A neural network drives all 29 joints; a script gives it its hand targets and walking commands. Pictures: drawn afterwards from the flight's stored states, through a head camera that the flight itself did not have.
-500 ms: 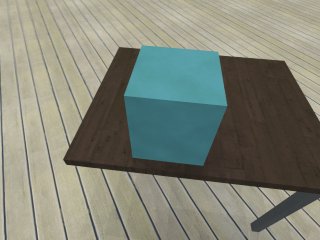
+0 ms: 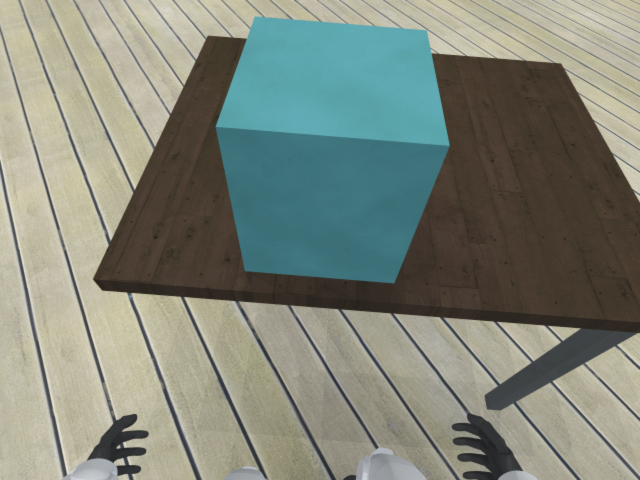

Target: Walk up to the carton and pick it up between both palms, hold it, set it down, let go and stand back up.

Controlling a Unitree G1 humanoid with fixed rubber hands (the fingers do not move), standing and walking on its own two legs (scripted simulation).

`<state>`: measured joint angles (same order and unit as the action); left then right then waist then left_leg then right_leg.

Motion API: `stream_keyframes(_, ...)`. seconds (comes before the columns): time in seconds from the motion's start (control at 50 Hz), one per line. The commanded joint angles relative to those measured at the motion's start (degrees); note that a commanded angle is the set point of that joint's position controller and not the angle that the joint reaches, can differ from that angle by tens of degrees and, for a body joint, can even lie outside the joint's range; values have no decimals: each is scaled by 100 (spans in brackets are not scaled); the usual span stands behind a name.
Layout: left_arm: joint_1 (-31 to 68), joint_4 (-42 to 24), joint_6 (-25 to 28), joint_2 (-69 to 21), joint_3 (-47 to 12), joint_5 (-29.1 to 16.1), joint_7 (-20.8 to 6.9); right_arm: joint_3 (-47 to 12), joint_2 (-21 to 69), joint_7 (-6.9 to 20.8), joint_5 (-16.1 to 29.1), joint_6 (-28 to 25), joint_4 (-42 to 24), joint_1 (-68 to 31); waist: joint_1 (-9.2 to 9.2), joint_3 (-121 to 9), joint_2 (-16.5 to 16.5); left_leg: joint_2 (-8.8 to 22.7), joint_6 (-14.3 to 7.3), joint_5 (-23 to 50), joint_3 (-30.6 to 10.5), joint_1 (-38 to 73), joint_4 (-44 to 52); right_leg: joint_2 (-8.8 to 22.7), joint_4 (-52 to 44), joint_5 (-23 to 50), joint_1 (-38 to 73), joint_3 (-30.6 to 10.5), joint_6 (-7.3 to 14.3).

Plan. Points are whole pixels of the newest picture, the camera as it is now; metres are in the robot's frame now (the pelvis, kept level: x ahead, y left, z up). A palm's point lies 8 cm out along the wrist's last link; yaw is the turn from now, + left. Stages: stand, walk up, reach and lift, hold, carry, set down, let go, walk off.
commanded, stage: reach and lift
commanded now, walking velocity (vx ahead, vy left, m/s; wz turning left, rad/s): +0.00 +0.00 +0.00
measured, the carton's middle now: (329, 159) +0.54 +0.02 +0.08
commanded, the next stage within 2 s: none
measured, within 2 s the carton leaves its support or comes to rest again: neither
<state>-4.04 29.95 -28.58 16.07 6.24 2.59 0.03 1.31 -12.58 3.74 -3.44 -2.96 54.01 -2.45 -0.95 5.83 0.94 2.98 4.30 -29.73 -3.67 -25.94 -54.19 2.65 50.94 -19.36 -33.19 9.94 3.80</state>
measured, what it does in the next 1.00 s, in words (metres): stands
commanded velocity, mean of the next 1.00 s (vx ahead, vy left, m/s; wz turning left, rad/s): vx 0.00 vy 0.00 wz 0.00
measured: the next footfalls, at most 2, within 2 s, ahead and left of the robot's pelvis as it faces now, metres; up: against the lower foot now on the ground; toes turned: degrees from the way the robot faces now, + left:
none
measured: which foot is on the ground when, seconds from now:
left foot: down 0.00-1.00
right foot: down 0.00-1.00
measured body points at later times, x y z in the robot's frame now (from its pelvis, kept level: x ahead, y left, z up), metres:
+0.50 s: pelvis -0.01 -0.02 +0.03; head +0.01 +0.01 +0.48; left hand +0.14 +0.24 -0.06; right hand +0.17 -0.21 -0.06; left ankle -0.01 +0.15 -0.69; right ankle +0.08 -0.09 -0.69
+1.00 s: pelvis +0.03 +0.01 +0.05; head +0.04 +0.02 +0.50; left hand +0.21 +0.24 -0.03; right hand +0.20 -0.20 -0.02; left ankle -0.01 +0.15 -0.69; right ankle +0.08 -0.09 -0.69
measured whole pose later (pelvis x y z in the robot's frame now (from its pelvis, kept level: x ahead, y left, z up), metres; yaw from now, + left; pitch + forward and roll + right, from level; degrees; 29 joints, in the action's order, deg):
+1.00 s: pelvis +0.03 +0.01 +0.05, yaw -2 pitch -4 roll +0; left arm -12.6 23.6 -5.0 12.6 1.0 -5.5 2.6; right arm 1.3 -6.6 0.2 1.5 -11.3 32.9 13.3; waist -2.2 5.0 1.8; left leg 3.5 2.5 -20.2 -0.1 -4.5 -28.7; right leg 0.3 27.8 -10.6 -13.3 7.4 2.5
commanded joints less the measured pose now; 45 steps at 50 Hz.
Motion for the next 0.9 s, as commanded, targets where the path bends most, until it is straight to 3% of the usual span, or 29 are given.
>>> stream_keyframes(0.0, -1211, -1344, -55, 430, 508, 206, -79, -76, -1167, -237, 514, -501, -377, 988, 115, -1631, -272, -123, -249, 3091, 646, -1006, 1841, -223, -1195, 2476, 4380, -661, -17)
stream_keyframes(0.04, -1401, -1308, -10, 331, 579, 282, -83, -59, -1002, -346, 487, -571, -672, 850, -113, -1246, -8, -116, -374, 1921, 600, -1435, 2212, -67, -1625, 1723, 5093, -1217, -128)
stream_keyframes(0.08, -1174, -1269, 59, 317, 541, 257, -41, 48, -728, -393, 285, -609, -1048, 498, -341, -884, 190, -15, -578, 999, 593, -1638, 2331, 76, -2024, 392, 4985, -1545, -251)
stream_keyframes(0.12, -733, -1119, 204, 320, 475, 169, -3, 139, -444, -395, 108, -567, -1552, 180, -439, -609, 266, 47, -716, 570, 674, -1664, 2317, 111, -2323, -780, 4440, -1562, -357)
stream_keyframes(0.16, -272, -1101, 398, 413, 451, 100, 43, 152, -234, -393, 35, -505, -1956, 102, -431, -572, 150, 82, -796, 238, 761, -1836, 2325, 95, -2335, -1116, 4256, -1480, -427)
stream_keyframes(0.26, 310, -1618, 887, 596, 366, 0, 187, 69, -27, -446, 150, -505, -2408, 502, -272, -1064, -374, 224, -902, 12, 787, -2249, 2360, 80, -1984, -834, 4709, -1529, -427)
stream_keyframes(0.4, -73, -1923, 1069, 654, 106, -321, 227, 251, 209, -547, 146, -409, -2646, 863, -124, -945, -202, -141, -542, 667, 784, -1313, 2504, 398, -2629, -1247, 4268, -1943, -416)
stream_keyframes(0.44, -239, -1903, 1058, 617, 66, -337, 212, 275, 200, -579, 153, -341, -2671, 922, -136, -802, -402, -57, -658, 577, 743, -1284, 2693, 218, -2583, -929, 4421, -1654, -454)
stream_keyframes(0.5, -332, -1689, 1193, 518, 74, -220, 130, 277, 5, -590, 179, -387, -2515, 987, -86, -593, -836, 252, -1060, 94, 680, -1852, 3093, -302, -2063, 55, 5144, -920, -494)
stream_keyframes(0.56, -120, -1521, 1456, 434, 103, -132, 32, 302, -108, -584, 148, -560, -2349, 889, -32, -523, -828, 325, -1176, -118, 688, -2444, 3337, -472, -1757, 382, 5739, -769, -524)
stream_keyframes(0.6, 52, -1532, 1580, 457, 6, -283, 37, 293, 15, -577, 146, -653, -2457, 753, 3, -468, -510, 211, -1067, 13, 672, -2110, 3236, -357, -2010, 74, 5314, -843, -492)
stream_keyframes(0.66, 104, -1558, 1658, 558, -139, -600, 90, 287, 299, -520, 163, -647, -2820, 655, 30, -358, 228, -307, -537, 845, 766, -799, 3029, 141, -2799, -661, 4048, -1292, -387)
stream_keyframes(0.68, 62, -1571, 1694, 561, -141, -647, 115, 290, 338, -495, 171, -603, -2939, 695, 10, -369, 304, -405, -433, 1097, 772, -517, 3033, 252, -2980, -772, 3880, -1430, -406)
stream_keyframes(0.72, -68, -1591, 1789, 561, -112, -676, 168, 265, 353, -448, 211, -553, -3076, 830, -42, -430, 211, -447, -393, 1327, 760, -303, 3121, 275, -3067, -523, 3901, -1465, -432)
stream_keyframes(0.8, -263, -1557, 2091, 568, -61, -622, 200, 233, 251, -417, 334, -708, -3030, 1059, -74, -615, -175, -325, -493, 1437, 738, -277, 3314, -4, -2769, 537, 4290, -1133, -364)
stream_keyframes(0.88, -315, -1647, 2451, 489, -120, -650, 253, 289, 118, -374, 434, -969, -3038, 1034, -156, -825, -304, -276, -477, 1555, 723, -281, 3392, -96, -2676, 872, 4468, -1084, -295)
